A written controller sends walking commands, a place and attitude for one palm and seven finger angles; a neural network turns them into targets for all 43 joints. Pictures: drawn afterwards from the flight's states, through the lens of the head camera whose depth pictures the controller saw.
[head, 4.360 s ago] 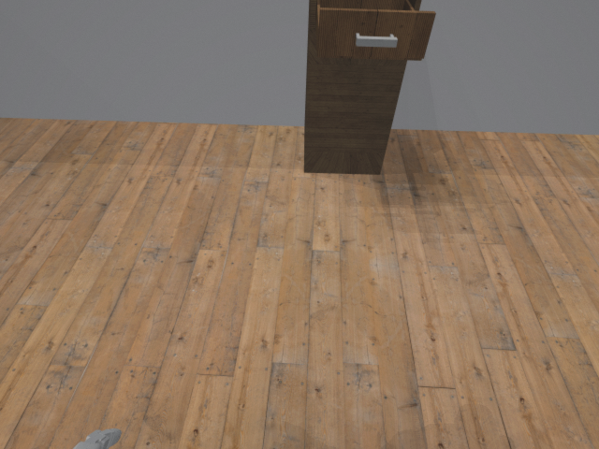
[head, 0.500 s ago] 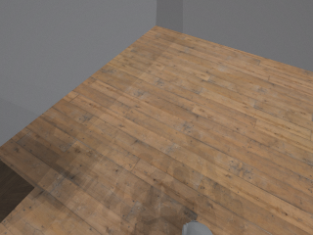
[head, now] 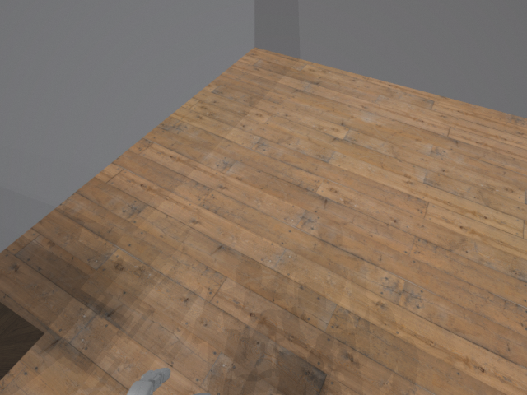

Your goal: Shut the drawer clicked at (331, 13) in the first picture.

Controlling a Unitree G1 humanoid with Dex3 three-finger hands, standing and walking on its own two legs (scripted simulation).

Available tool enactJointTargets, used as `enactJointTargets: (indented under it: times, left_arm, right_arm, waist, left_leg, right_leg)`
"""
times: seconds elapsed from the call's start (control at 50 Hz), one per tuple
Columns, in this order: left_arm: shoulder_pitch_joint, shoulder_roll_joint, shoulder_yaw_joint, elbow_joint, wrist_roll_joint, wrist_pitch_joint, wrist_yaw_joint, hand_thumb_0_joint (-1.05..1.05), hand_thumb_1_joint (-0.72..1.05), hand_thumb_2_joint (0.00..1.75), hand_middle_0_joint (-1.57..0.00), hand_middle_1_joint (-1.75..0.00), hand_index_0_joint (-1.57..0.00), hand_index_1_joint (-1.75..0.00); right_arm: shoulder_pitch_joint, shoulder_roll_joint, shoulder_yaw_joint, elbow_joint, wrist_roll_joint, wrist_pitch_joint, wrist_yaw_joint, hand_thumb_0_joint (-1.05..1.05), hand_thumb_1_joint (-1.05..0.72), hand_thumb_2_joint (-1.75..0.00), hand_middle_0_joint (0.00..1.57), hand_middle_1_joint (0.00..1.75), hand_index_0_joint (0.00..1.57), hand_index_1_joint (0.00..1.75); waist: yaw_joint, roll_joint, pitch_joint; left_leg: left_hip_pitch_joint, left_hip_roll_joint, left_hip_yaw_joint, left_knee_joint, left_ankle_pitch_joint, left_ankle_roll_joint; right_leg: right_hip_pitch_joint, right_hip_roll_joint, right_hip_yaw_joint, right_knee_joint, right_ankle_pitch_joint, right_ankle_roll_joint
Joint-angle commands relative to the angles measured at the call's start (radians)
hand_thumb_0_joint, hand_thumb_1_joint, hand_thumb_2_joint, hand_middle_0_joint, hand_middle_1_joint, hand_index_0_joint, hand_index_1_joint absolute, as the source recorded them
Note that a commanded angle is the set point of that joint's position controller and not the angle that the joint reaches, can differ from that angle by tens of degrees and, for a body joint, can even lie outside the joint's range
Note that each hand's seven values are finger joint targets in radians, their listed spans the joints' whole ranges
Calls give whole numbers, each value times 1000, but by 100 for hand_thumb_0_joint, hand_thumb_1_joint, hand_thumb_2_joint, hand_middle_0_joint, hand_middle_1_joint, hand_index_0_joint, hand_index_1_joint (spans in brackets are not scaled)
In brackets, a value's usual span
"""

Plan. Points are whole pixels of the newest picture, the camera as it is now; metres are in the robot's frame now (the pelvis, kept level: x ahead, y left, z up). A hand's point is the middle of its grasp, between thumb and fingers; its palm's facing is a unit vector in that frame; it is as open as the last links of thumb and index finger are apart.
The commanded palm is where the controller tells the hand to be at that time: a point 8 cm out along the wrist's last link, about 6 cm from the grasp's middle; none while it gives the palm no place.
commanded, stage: turn to face it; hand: left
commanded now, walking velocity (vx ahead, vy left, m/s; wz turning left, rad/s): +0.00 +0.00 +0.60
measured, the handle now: out of the picture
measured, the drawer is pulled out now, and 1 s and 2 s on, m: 0.28 0.28 0.28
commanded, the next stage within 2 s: take the last steps up to it in 1.64 s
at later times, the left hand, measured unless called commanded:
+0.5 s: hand out of the picture +0.01 +0.23 -0.15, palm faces +0.31 -0.91 -0.29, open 7.4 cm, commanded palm none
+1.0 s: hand out of the picture -0.16 +0.17 -0.18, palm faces +0.61 -0.76 -0.23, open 7.4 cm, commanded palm none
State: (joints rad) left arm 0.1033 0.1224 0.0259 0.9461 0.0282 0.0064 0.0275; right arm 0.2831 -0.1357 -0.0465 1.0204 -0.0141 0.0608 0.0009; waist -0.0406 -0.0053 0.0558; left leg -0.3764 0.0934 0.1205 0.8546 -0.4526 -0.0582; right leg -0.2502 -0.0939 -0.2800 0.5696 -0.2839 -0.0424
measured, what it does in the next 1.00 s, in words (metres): steps on the spot, turning left: left foot, then right foot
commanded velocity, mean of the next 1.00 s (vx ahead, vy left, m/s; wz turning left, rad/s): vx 0.00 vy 0.00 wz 0.60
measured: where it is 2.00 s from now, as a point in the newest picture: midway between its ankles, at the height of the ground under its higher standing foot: outside the picture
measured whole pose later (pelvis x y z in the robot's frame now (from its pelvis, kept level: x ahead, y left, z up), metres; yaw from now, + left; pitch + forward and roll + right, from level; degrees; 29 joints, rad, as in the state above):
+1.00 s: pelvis -0.06 -0.01 -0.01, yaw +37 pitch +2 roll +0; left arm 0.26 0.24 0.06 0.91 0.02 0.04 0.01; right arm 0.12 -0.24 -0.07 0.90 -0.01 0.05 0.03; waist 0.03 -0.06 0.10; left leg -0.31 0.02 0.09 0.63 -0.35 0.01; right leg -0.30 -0.21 -0.24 0.76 -0.45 0.07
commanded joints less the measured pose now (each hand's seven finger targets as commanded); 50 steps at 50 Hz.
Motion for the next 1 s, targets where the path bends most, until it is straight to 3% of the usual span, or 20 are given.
enactJointTargets:
  times: [0.0,0.02,0.04,0.06,0.08,0.16,0.2,0.36,0.48,0.5,0.52,0.54,0.56,0.62,0.82,0.88,0.92,0.94,0.96,0.98]
  left_arm:
    - [57,219,75,-42,-8,1,13,0,90,90,-20,-30,-20,-30]
    - [52,205,76,-47,-12,7,11,0,90,90,-20,-30,-20,-30]
    - [51,173,76,-66,-18,16,7,0,90,90,-20,-30,-20,-30]
    - [39,116,69,-105,-25,23,1,0,90,90,-20,-30,-20,-30]
    - [-36,129,65,-137,-13,26,-2,0,90,90,-20,-30,-20,-30]
    - [21,147,81,-93,-4,25,-21,0,90,90,-20,-30,-20,-30]
    - [52,153,80,-75,-9,25,-19,0,90,90,-20,-30,-20,-30]
    - [33,163,69,-103,-18,29,-8,0,90,90,-20,-30,-20,-30]
    - [203,194,75,-77,-26,21,-2,0,90,90,-20,-30,-20,-30]
    - [249,239,86,-73,-17,14,4,0,90,90,-20,-30,-20,-30]
    - [244,357,105,-94,6,4,12,0,90,90,-20,-30,-20,-30]
    - [154,367,91,-129,-5,11,16,0,90,90,-20,-30,-20,-30]
    - [50,320,78,-158,-5,11,15,0,90,90,-20,-30,-20,-30]
    - [2,233,53,-162,-12,-11,9,0,90,90,-20,-30,-20,-30]
    - [190,293,69,-99,4,-8,5,0,90,90,-20,-30,-20,-30]
    - [192,317,81,-93,3,-1,2,0,90,90,-20,-30,-20,-30]
    - [174,311,83,-91,-11,6,-2,0,90,90,-20,-30,-20,-30]
    - [177,265,80,-116,-20,9,-8,0,90,90,-20,-30,-20,-30]
    - [112,198,56,-168,-21,12,-14,0,90,90,-20,-30,-20,-30]
    - [64,224,56,-178,-13,23,-8,0,90,90,-20,-30,-20,-30]
  right_arm:
    - [43,-81,-25,-75,-4,-25,5,0,-90,-90,20,30,20,30]
    - [67,-98,-31,-77,-5,-27,6,0,-90,-90,20,30,20,30]
    - [99,-150,-45,-79,-9,-33,6,0,-90,-90,20,30,20,30]
    - [124,-243,-66,-95,-19,-39,0,0,-90,-90,20,30,20,30]
    - [137,-279,-75,-91,-24,-39,-6,0,-90,-90,20,30,20,30]
    - [-32,-227,-55,-136,-14,-59,-20,0,-90,-90,20,30,20,30]
    - [-32,-234,-57,-142,-9,-63,-22,0,-90,-90,20,30,20,30]
    - [-11,-282,-74,-140,-12,-43,-10,0,-90,-90,20,30,20,30]
    - [-126,-296,-87,-191,-9,-21,5,0,-90,-90,20,30,20,30]
    - [-135,-254,-85,-203,-3,-14,9,0,-90,-90,20,30,20,30]
    - [-123,-174,-71,-228,5,-11,13,0,-90,-90,20,30,20,30]
    - [-167,-221,-79,-236,-10,-14,13,0,-90,-90,20,30,20,30]
    - [-141,-223,-82,-231,-16,-5,22,0,-90,-90,20,30,20,30]
    - [-69,-212,-78,-167,-14,3,32,0,-90,-90,20,30,20,30]
    - [-239,-174,-43,-207,0,-6,35,0,-90,-90,20,30,20,30]
    - [-199,-170,-35,-201,4,-23,31,0,-90,-90,20,30,20,30]
    - [-101,-215,-47,-181,1,-35,30,0,-90,-90,20,30,20,30]
    - [-25,-319,-73,-169,-5,-47,22,0,-90,-90,20,30,20,30]
    - [44,-416,-97,-157,3,-47,12,0,-90,-90,20,30,20,30]
    - [83,-409,-93,-130,3,-39,8,0,-90,-90,20,30,20,30]
  waist:
    - [26,-107,-64]
    - [10,-45,-70]
    - [-11,136,-65]
    - [-29,380,-37]
    - [-56,310,-39]
    - [19,166,-96]
    - [19,120,-131]
    - [-13,156,-120]
    - [67,172,-121]
    - [90,56,-110]
    - [99,-278,-89]
    - [88,-273,-28]
    - [29,-170,7]
    - [-16,-162,26]
    - [91,-198,-38]
    - [89,-213,-103]
    - [32,-117,-161]
    - [-13,124,-224]
    - [-52,352,-222]
    - [-63,231,-225]
  left_leg:
    - [56,2,25,-178,127,7]
    - [128,5,7,-267,204,18]
    - [157,90,-162,-398,277,67]
    - [167,301,-482,-555,412,186]
    - [131,370,-555,-615,373,268]
    - [161,192,-362,-573,305,189]
    - [214,161,-332,-558,361,191]
    - [235,155,-435,-543,392,232]
    - [-5,52,-451,-508,227,154]
    - [-146,-21,-396,-392,108,99]
    - [-337,-168,-190,-76,-35,9]
    - [-295,-126,-189,139,-90,16]
    - [-238,-108,-212,261,-15,24]
    - [-247,-72,-156,378,122,-6]
    - [-139,-40,-43,15,10,-25]
    - [-19,-68,7,-185,40,-3]
    - [188,-63,-18,-425,269,17]
    - [400,110,-254,-473,546,97]
    - [482,333,-523,-464,1012,232]
    - [446,352,-454,-434,997,286]
  right_leg:
    - [24,-273,141,-123,234,-48]
    - [-31,-251,117,-62,147,-16]
    - [-131,-172,74,78,-23,39]
    - [-300,-38,53,289,-301,114]
    - [-319,-7,164,500,-353,102]
    - [-350,-17,268,619,-95,110]
    - [-333,-6,269,578,-77,123]
    - [-239,33,268,315,-171,135]
    - [112,81,223,-87,-25,99]
    - [234,-8,300,-247,-42,64]
    - [270,-313,646,-414,-241,-41]
    - [34,-417,667,-432,-248,-82]
    - [-97,-359,552,-424,-213,-78]
    - [-21,-207,328,-311,112,-19]
    - [178,-288,219,-189,422,-74]
    - [214,-286,169,-88,535,-50]
    - [130,-254,100,88,459,23]
    - [-96,-159,63,301,180,97]
    - [-356,-44,118,485,-403,156]
    - [-350,-57,213,579,-388,136]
